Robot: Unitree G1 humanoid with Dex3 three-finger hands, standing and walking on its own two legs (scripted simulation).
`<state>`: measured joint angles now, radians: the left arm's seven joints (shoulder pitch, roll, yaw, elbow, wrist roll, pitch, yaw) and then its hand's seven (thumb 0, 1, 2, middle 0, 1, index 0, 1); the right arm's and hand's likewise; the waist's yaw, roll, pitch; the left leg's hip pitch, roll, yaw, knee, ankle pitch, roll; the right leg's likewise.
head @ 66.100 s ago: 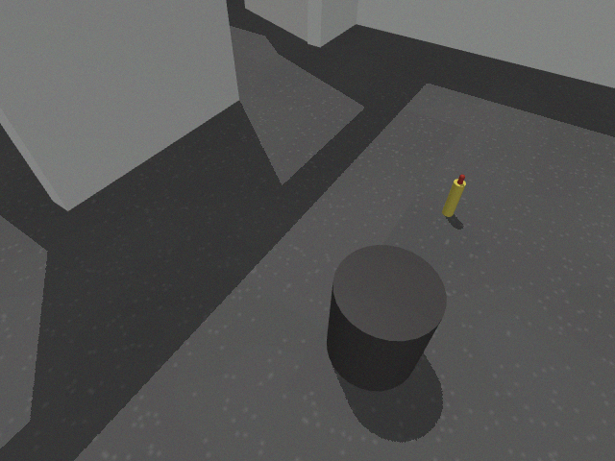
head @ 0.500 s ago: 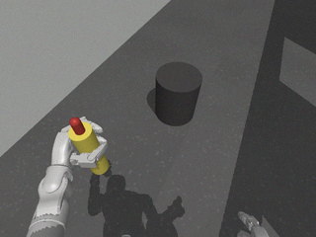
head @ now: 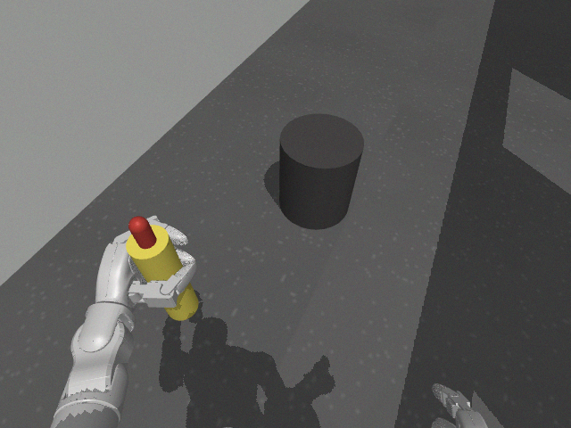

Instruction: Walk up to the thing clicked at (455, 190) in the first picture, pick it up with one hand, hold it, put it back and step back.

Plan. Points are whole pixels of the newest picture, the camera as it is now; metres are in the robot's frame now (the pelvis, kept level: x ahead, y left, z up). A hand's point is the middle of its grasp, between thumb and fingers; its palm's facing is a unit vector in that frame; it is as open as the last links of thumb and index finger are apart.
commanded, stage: hold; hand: left
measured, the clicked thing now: (163, 270) +0.32 +0.18 +0.04
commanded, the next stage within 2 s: crouch in 1.38 s
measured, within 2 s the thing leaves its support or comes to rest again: neither
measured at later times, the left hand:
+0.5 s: hand (166, 264) +0.33 +0.17 +0.05, palm faces +0.00 -1.00 +0.01, open 6.8 cm
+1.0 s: hand (169, 268) +0.32 +0.17 +0.05, palm faces +0.00 -1.00 +0.01, open 6.8 cm
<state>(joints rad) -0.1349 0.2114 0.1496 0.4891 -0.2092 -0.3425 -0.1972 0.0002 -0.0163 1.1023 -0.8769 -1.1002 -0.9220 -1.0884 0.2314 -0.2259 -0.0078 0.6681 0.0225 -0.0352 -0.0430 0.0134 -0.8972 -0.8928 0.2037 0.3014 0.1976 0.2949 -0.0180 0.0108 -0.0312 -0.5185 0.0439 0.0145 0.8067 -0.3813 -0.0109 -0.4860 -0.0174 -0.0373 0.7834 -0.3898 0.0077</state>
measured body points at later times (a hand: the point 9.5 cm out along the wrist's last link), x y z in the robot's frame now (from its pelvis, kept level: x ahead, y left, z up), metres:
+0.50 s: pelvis +0.00 +0.00 +0.00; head +0.04 +0.01 +0.45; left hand +0.32 +0.22 +0.05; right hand +0.13 -0.24 -0.11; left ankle +0.02 +0.12 -0.71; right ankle +0.01 -0.12 -0.71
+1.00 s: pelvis +0.00 +0.00 +0.00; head +0.03 +0.01 +0.45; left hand +0.32 +0.22 +0.05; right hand +0.13 -0.25 -0.11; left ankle +0.02 +0.12 -0.71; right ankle +0.01 -0.12 -0.71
